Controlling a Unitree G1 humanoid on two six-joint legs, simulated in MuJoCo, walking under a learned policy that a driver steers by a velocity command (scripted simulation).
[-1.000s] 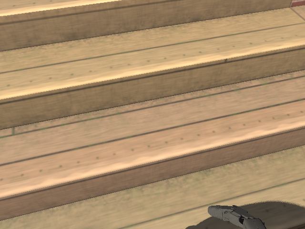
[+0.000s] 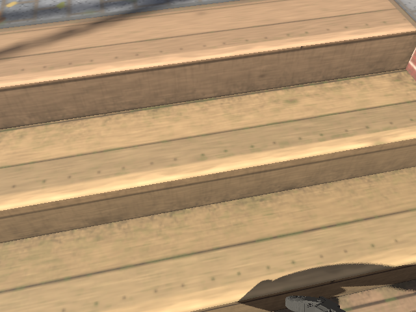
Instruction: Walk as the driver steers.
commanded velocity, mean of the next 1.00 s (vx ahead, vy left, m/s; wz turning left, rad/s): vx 0.03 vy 0.00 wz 0.11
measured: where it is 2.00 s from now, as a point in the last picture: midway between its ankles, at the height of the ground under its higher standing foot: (157, 307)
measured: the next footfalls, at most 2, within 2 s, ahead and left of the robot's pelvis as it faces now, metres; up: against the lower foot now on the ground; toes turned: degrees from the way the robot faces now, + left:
right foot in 0.72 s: +0.02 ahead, -0.17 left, +0.00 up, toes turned -4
left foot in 1.32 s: +0.19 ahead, +0.15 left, +0.15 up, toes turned +20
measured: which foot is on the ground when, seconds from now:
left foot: down 0.00-0.72, up 0.74-1.00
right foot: down 0.00-0.04, up 0.06-0.70, down 0.72-1.00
